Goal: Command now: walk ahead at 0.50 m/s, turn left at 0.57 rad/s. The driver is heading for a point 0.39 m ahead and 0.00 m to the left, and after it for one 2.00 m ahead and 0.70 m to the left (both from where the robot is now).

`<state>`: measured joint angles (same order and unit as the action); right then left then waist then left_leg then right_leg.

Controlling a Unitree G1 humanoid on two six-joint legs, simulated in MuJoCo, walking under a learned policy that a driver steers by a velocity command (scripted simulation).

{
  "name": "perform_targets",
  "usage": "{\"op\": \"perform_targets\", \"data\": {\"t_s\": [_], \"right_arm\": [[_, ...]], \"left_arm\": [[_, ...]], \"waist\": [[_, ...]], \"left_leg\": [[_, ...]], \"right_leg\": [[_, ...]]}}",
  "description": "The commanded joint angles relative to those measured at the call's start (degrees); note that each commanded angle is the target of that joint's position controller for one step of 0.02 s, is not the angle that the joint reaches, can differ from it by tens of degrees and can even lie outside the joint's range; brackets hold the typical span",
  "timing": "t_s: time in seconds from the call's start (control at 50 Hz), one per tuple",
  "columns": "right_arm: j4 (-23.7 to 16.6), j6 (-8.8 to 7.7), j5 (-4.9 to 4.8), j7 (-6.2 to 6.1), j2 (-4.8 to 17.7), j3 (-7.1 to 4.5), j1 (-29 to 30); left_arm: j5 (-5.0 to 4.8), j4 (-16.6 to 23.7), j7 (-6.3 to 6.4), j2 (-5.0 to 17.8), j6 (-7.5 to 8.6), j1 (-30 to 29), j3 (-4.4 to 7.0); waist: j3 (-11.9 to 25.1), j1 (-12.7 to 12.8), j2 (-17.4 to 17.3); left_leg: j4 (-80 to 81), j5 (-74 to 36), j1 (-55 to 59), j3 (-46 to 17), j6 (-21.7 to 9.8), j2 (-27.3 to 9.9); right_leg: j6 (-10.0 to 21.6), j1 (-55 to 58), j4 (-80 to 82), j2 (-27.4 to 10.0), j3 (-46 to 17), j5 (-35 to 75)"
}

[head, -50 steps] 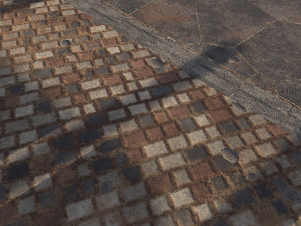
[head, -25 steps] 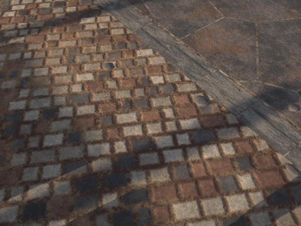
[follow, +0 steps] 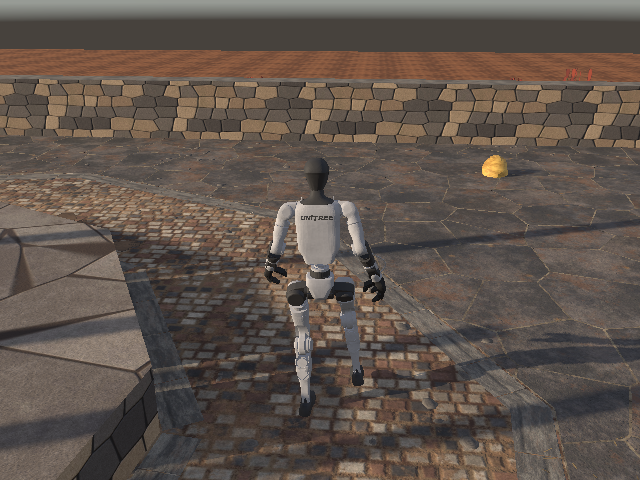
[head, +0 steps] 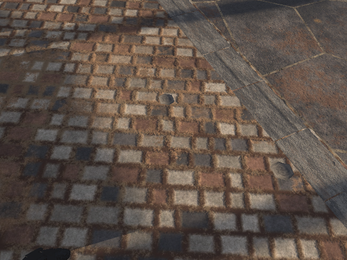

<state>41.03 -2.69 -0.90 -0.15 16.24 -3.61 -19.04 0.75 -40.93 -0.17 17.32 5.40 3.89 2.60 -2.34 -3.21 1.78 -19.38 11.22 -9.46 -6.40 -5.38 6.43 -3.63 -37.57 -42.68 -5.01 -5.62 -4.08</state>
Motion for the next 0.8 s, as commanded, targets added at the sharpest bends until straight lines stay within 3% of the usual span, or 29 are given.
{"op": "perform_targets", "data": {"t_s": [0.02, 0.1, 0.14, 0.16, 0.18, 0.2, 0.22, 0.24, 0.26, 0.28, 0.3, 0.32, 0.36, 0.44, 0.5, 0.58, 0.62, 0.64, 0.66, 0.68, 0.7, 0.72, 0.74, 0.76, 0.78, 0.8], "right_arm": [[-3.11, -0.37, -0.31, -0.84, 10.49, -2.99, -0.7], [-2.12, 0.3, -0.66, -1.13, 9.63, -2.93, -2.44], [-2.37, 0.69, -0.46, -1.21, 9.47, -3.03, -1.31], [-2.61, 0.73, -0.23, -1.11, 8.0, -2.49, -0.57], [-3.22, 0.52, 0.37, -0.85, 4.86, -1.26, -0.7], [-4.02, 0.02, -0.59, -0.86, 1.54, -0.15, -7.96], [-3.51, -0.38, -1.1, -0.95, 3.91, -0.06, -10.04], [-3.14, -0.36, -1.32, -0.83, 8.26, -1.14, -5.29], [-4.03, -0.27, -0.72, -0.84, 8.85, -1.26, -0.28], [-5.07, -0.49, 0.06, -0.72, 8.26, -1.24, 3.14], [-5.32, -0.6, 0.33, -0.46, 7.44, -1.32, 4.02], [-5.18, -0.61, 0.13, -0.19, 6.29, -1.11, 3.36], [-5.16, -0.55, 0.18, 0.14, 4.18, -0.49, 3.24], [-6.96, -1.3, 0.72, 0.61, 2.14, 0.78, 9.84], [-7.93, -1.79, 0.2, 1.19, 2.03, 1.01, 15.11], [-9.84, -2.09, -0.32, 2.0, 3.27, 0.6, 19.59], [-9.47, -2.24, -0.17, 2.17, 4.72, -0.09, 17.17], [-7.93, -2.19, 0.17, 1.95, 6.21, -1.01, 12.03], [-5.63, -2.03, 0.45, 1.44, 8.9, -2.39, 3.83], [-4.42, -1.62, 1.51, 0.73, 13.59, -3.49, -5.51], [-3.6, -1.36, 1.15, 1.09, 15.66, -3.71, -6.9], [-3.75, -1.41, 0.46, 1.29, 10.46, -2.29, -5.42], [-3.98, -1.55, 0.25, 1.34, 8.94, -1.64, -1.87], [-4.22, -1.63, 0.7, 1.48, 7.99, -1.32, 1.47], [-4.35, -1.8, 1.09, 1.7, 6.7, -0.95, 3.75], [-4.31, -2.05, 1.43, 1.77, 5.96, -0.74, 5.05]], "left_arm": [[-0.6, 4.64, -0.46, 2.84, 0.91, -5.51, 0.44], [-1.12, 5.62, -1.22, 5.43, 1.81, -6.86, 1.44], [-1.23, 4.9, -1.22, 6.64, 2.36, -3.25, 2.21], [-0.92, 3.43, -0.98, 7.65, 2.64, 2.06, 2.95], [0.19, 2.51, -0.66, 9.77, 2.94, 9.31, 3.65], [1.15, 0.91, -0.5, 14.61, 2.4, 16.81, 5.01], [-0.58, -0.72, -1.21, 12.06, 1.93, 18.87, 4.69], [-1.39, -0.12, -1.17, 7.78, 1.65, 16.15, 3.49], [-0.96, 0.4, -1.04, 6.19, 1.13, 13.19, 2.89], [-0.55, 0.2, -1.03, 5.18, 0.81, 11.01, 2.41], [-0.12, 0.01, -0.93, 4.08, 0.83, 9.9, 1.91], [0.01, -0.27, -0.9, 3.72, 0.9, 9.42, 1.71], [-0.68, -1.21, -0.9, 4.44, 1.19, 10.07, 1.88], [-1.42, -2.79, -0.59, 7.66, 0.87, 11.57, 2.64], [-2.0, -4.29, -0.54, 8.69, 0.23, 14.29, 2.69], [-2.51, -6.47, -0.45, 9.6, -0.9, 17.67, 2.8], [-2.56, -6.96, -0.17, 10.53, -1.59, 17.23, 3.03], [-2.65, -6.96, -0.01, 10.37, -1.83, 16.6, 2.88], [-2.15, -6.72, 0.12, 8.77, -1.83, 16.82, 2.19], [-0.63, -4.64, 0.23, 4.66, -1.38, 17.43, 0.64], [-1.03, -4.27, 0.06, 1.07, -0.24, 22.28, -0.57], [-2.24, -4.37, -0.34, 7.13, 0.4, 18.52, 0.92], [-2.91, -3.09, -0.64, 8.39, 0.83, 14.25, 1.32], [-2.34, -3.02, -0.43, 7.56, 0.91, 12.13, 1.23], [-1.55, -2.98, -0.38, 7.12, 0.63, 11.54, 1.44], [-1.47, -3.24, -0.5, 6.22, 0.11, 12.6, 1.4]], "waist": [[2.18, -0.74, -6.26], [2.16, -0.42, -7.51], [2.77, 1.85, -9.3], [5.35, 4.58, -9.1], [12.3, 7.72, -6.27], [20.97, 6.66, 7.89], [20.67, 6.72, 15.11], [12.18, 7.78, 8.2], [7.0, 7.61, 3.71], [2.97, 6.75, 2.0], [1.62, 5.37, 2.47], [1.51, 4.33, 3.66], [1.9, 3.74, 4.33], [1.23, 5.42, 2.53], [0.65, 7.44, 2.49], [-0.54, 7.89, 3.0], [0.76, 5.36, 3.41], [3.82, 2.21, 2.75], [9.34, -1.52, 1.52], [18.07, -4.18, -6.92], [23.06, -1.54, -19.75], [17.81, -2.85, -13.17], [10.71, -1.99, -10.72], [7.48, -0.47, -6.68], [4.96, 1.12, -6.19], [4.65, 2.81, -7.06]], "left_leg": [[5.27, -9.91, -5.37, -8.83, -7.12, -11.23], [-0.35, -6.59, 1.15, -15.49, -5.95, -13.87], [-4.09, -8.9, 2.56, -17.87, -4.96, -14.28], [-8.7, -12.53, 2.24, -16.23, -3.59, -12.29], [-20.69, -10.55, -1.91, -12.75, -1.7, -9.47], [-40.14, 5.14, -20.32, -4.95, 2.99, -1.38], [-50.22, 22.64, -31.06, -4.43, 4.08, -1.84], [-54.34, 18.54, -35.08, -5.54, 4.21, -4.64], [-54.33, 14.4, -34.8, -3.1, 4.24, -6.64], [-51.35, 11.48, -34.1, -2.05, 4.18, -8.09], [-48.24, 9.22, -31.86, -1.75, 4.01, -9.88], [-45.93, 8.13, -29.4, -0.93, 4.04, -10.72], [-41.26, 6.97, -28.18, 1.13, 4.57, -11.56], [-26.78, -3.38, -26.93, 3.56, 5.52, -12.22], [-17.69, -10.77, -22.85, 5.39, 5.82, -10.51], [-12.07, -9.1, -21.84, 5.55, 4.07, -9.32], [-9.41, -6.53, -16.63, 6.65, 2.36, -8.03], [-7.41, -6.88, -8.54, 8.01, 1.01, -6.64], [-7.78, -7.49, 4.05, 7.03, -0.81, -7.67], [-8.66, -6.58, 21.93, -9.4, -5.84, -20.71], [-1.11, 3.61, 31.34, -32.6, -12.76, -29.25], [1.09, 9.87, 27.97, -31.33, -11.06, -27.38], [2.12, 6.77, 21.01, -23.21, -9.3, -25.35], [3.44, 1.43, 14.4, -18.02, -8.44, -22.87], [5.17, -4.16, 9.14, -14.31, -8.2, -21.1], [6.81, -7.35, 5.56, -11.88, -8.17, -20.01]], "right_leg": [[-0.55, 8.78, 9.18, 4.3, 3.1, 9.6], [1.45, 9.98, 14.7, 4.96, 0.56, 5.45], [3.4, 14.45, 16.15, 5.12, 1.16, 0.9], [5.05, 21.53, 18.37, 4.91, 2.41, 1.92], [8.44, 34.52, 16.67, -1.5, -2.81, 0.88], [17.53, 55.55, 18.51, -13.7, -25.09, -8.97], [20.33, 57.94, 24.99, -18.26, -40.98, -22.45], [18.14, 51.45, 26.43, -16.34, -35.4, -28.06], [16.28, 44.51, 26.8, -13.93, -27.41, -23.86], [15.95, 37.91, 28.15, -11.66, -21.83, -17.36], [15.47, 33.89, 29.41, -9.76, -17.74, -12.06], [15.28, 31.41, 30.57, -8.35, -14.96, -8.53], [16.37, 29.87, 32.35, -7.65, -10.96, -2.63], [16.46, 29.42, 34.4, -6.77, -4.26, 4.32], [15.05, 29.56, 34.02, -5.78, -0.79, 5.37], [13.7, 34.94, 31.63, -8.77, -1.59, 6.65], [12.41, 36.86, 27.54, -9.28, -0.97, 13.95], [11.17, 36.09, 21.19, -7.53, 1.24, 22.04], [9.42, 31.64, 10.6, -4.71, 3.74, 23.37], [6.39, 17.13, -9.02, -0.25, 6.99, 6.54], [4.5, 0.79, -23.54, 7.36, 3.74, -28.66], [4.89, -5.6, -29.07, 3.9, -0.41, -28.31], [5.46, -7.56, -28.57, 1.43, 1.0, -22.87], [5.25, -5.71, -26.19, -0.51, 2.03, -18.17], [4.78, -3.6, -23.35, -1.85, 2.05, -15.15], [4.37, -0.41, -22.01, -2.77, 1.72, -13.16]]}}
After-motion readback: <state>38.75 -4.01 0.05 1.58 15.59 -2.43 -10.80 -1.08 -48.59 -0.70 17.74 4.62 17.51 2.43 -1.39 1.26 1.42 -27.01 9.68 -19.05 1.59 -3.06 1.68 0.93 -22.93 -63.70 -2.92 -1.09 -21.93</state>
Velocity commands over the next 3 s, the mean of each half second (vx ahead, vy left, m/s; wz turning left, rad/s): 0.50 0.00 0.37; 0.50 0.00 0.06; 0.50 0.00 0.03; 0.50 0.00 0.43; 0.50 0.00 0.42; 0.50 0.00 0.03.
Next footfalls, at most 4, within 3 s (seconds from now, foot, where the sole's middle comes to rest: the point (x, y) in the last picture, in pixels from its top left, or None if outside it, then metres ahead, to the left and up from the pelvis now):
0.18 right None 0.29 -0.14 -0.78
0.66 left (123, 248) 0.51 0.16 -0.78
1.18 right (167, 170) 0.84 -0.02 -0.78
1.74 left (103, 129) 1.08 0.28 -0.78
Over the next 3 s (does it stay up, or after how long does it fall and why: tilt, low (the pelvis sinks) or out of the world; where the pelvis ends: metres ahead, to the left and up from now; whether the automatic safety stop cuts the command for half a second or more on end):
stays up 1.50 0.52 0.00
